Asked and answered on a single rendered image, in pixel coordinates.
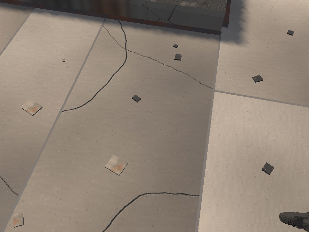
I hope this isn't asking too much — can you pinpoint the right robot hand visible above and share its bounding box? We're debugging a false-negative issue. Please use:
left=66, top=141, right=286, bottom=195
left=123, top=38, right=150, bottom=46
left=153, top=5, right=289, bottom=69
left=279, top=212, right=309, bottom=232

